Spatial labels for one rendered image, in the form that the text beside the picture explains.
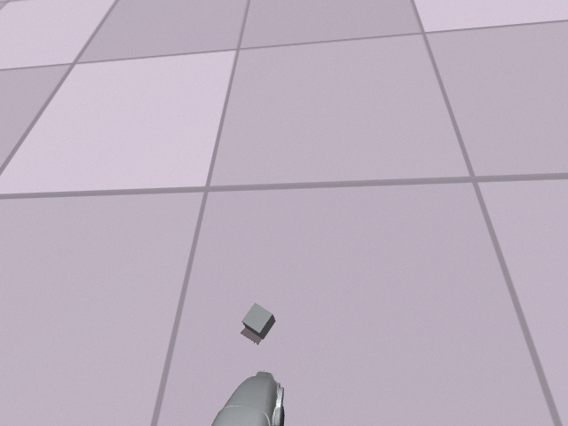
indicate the cube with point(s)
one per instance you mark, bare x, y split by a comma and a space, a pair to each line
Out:
258, 320

